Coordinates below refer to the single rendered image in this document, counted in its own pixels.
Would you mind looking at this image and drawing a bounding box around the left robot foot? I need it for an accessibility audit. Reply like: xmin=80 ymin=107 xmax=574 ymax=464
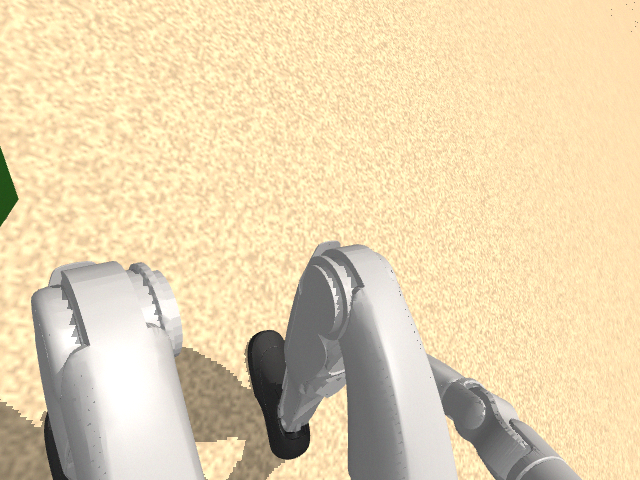
xmin=44 ymin=412 xmax=69 ymax=480

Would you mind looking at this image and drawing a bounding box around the carton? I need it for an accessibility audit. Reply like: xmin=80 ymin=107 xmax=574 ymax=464
xmin=0 ymin=147 xmax=18 ymax=227

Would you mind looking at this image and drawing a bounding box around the right robot foot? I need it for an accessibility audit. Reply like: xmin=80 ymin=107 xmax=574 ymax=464
xmin=248 ymin=330 xmax=310 ymax=460

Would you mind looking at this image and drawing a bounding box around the right robot arm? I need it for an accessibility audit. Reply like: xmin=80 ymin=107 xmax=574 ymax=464
xmin=442 ymin=378 xmax=582 ymax=480

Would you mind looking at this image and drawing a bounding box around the right robot hand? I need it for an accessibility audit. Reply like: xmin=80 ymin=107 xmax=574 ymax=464
xmin=426 ymin=353 xmax=465 ymax=403

